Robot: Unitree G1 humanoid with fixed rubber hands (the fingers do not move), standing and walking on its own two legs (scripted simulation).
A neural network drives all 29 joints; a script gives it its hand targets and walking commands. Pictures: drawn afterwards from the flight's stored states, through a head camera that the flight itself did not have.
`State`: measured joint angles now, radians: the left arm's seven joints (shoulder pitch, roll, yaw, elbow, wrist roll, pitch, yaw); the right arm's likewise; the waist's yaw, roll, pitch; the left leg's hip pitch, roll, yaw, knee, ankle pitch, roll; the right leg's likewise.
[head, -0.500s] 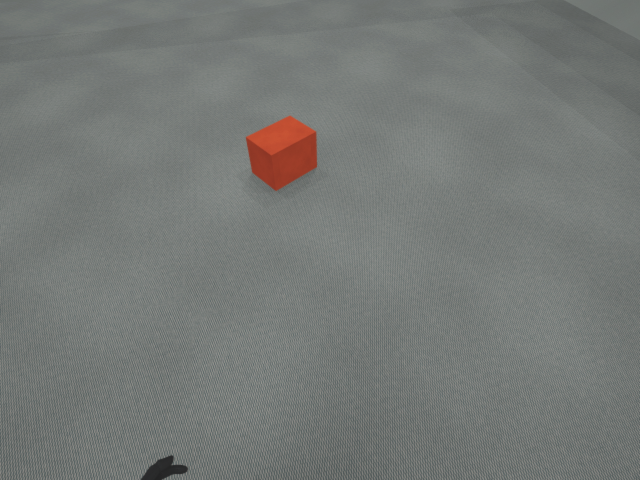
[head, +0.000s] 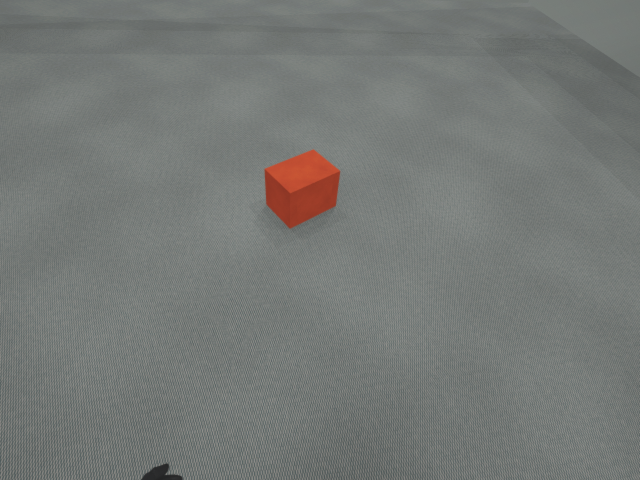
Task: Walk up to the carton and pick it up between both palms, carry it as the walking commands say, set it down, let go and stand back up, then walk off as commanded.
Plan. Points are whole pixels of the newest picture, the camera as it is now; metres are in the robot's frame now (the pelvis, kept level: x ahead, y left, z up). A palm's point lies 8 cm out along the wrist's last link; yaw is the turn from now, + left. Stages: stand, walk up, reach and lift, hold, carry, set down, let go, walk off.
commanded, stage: walk up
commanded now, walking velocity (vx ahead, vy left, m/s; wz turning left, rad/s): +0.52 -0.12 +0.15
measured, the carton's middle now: (301, 188) +1.42 +0.04 -0.67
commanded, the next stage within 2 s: none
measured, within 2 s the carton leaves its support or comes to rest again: neither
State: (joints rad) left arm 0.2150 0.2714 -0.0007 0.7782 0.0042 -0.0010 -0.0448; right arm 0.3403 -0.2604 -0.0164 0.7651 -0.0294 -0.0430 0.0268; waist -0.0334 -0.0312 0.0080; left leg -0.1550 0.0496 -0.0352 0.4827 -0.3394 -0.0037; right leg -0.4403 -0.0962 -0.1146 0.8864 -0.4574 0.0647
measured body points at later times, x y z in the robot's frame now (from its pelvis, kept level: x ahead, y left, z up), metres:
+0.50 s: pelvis +0.23 +0.01 -0.02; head +0.24 +0.04 +0.43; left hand +0.26 +0.25 -0.17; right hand +0.33 -0.26 -0.12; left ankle +0.24 +0.13 -0.74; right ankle +0.13 -0.14 -0.68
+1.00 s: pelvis +0.45 -0.02 -0.02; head +0.48 -0.01 +0.43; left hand +0.47 +0.24 -0.15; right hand +0.55 -0.27 -0.15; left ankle +0.47 +0.12 -0.72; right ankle +0.40 -0.16 -0.74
